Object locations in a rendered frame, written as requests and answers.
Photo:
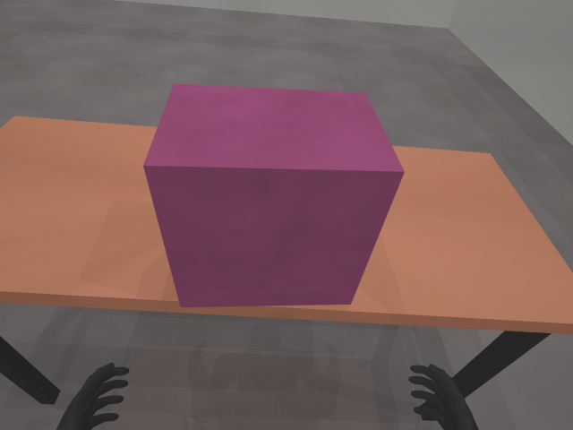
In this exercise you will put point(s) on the right robot hand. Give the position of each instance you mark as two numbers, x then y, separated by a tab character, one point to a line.
453	412

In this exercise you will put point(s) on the left robot hand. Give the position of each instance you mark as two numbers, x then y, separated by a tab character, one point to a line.
79	414

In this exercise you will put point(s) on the table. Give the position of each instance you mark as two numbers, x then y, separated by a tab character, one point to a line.
458	248

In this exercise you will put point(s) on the carton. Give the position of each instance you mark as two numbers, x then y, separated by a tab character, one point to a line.
269	196

